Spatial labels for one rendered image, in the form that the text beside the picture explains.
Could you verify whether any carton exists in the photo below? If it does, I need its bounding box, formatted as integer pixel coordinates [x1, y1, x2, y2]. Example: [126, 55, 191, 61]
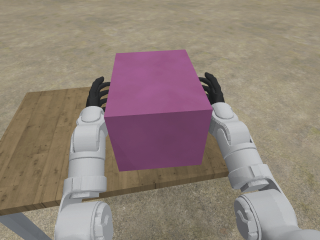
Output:
[104, 49, 213, 172]

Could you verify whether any robot left forearm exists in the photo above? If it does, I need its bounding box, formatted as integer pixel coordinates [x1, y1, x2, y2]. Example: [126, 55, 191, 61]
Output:
[54, 106, 108, 240]

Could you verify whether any table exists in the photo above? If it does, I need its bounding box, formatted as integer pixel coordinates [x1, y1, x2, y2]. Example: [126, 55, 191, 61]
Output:
[0, 86, 229, 240]

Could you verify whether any robot left hand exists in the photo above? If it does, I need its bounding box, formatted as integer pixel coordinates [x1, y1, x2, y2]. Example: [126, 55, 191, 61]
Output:
[86, 76, 111, 112]

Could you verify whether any robot right hand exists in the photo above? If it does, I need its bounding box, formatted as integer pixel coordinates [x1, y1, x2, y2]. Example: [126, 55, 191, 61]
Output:
[198, 72, 225, 105]

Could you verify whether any robot right forearm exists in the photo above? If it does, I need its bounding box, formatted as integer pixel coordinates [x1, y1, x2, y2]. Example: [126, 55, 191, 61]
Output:
[208, 102, 298, 224]

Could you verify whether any left robot upper arm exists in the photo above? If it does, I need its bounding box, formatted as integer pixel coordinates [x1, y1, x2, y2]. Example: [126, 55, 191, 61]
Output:
[55, 201, 114, 240]

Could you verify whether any right robot upper arm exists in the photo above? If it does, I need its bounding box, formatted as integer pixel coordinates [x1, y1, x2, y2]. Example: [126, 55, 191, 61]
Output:
[234, 189, 320, 240]

